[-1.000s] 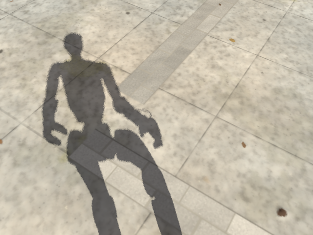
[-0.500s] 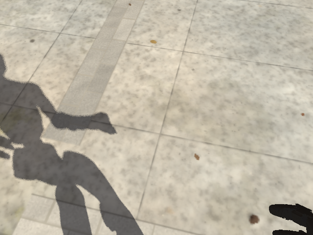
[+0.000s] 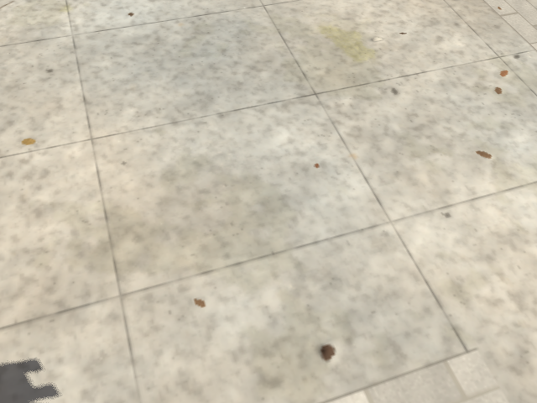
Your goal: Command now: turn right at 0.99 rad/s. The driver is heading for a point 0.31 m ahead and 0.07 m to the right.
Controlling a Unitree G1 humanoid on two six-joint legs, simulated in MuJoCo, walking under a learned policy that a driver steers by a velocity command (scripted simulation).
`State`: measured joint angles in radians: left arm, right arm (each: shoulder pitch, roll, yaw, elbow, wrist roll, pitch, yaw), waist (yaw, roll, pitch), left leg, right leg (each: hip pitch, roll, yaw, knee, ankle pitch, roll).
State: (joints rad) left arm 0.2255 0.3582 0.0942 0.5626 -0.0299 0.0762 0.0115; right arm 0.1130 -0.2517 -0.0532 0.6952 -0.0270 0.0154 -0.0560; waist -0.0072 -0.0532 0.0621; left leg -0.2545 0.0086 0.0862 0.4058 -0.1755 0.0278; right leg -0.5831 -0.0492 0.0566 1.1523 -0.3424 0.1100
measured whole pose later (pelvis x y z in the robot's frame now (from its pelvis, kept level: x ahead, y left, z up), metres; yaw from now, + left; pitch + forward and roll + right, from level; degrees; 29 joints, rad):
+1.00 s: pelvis +0.14 -0.09 +0.00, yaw -28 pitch +3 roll -1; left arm 0.11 0.26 0.05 0.65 -0.01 -0.05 -0.03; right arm 0.45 -0.23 -0.03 0.84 0.00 -0.04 -0.02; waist -0.08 -0.04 0.03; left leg 0.00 0.00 0.01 0.29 -0.34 0.02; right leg -0.62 -0.03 0.01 0.70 -0.08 0.03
